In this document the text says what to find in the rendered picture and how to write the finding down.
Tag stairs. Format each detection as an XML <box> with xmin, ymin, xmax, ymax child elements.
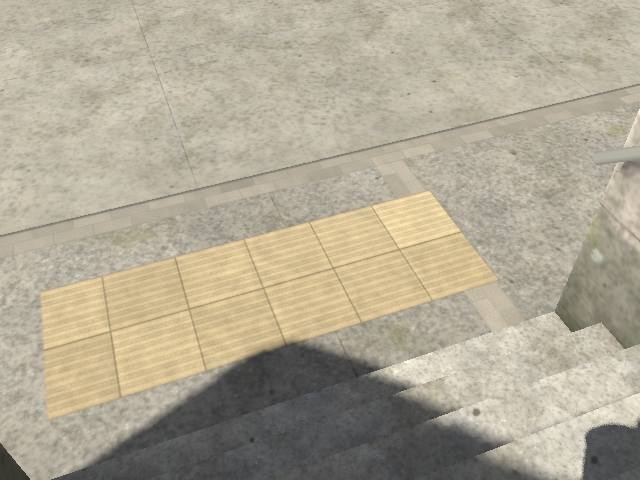
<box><xmin>51</xmin><ymin>311</ymin><xmax>640</xmax><ymax>480</ymax></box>

